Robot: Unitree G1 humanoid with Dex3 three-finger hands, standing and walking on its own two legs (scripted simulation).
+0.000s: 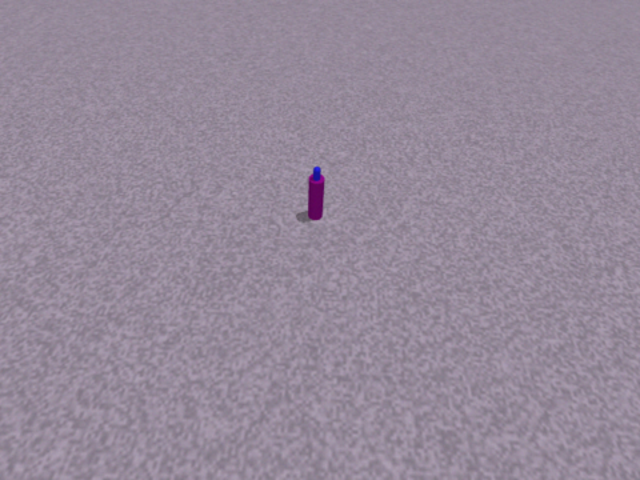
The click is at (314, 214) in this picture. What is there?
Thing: necked bottle
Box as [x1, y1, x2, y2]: [308, 167, 324, 219]
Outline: 318,167 315,167 313,169 313,173 309,176 308,216 312,219 320,218 322,212 324,178 320,174 320,169
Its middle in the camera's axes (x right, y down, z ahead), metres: -0.02 -0.19 +1.63
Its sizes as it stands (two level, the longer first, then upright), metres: 0.063 0.063 0.269
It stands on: the floor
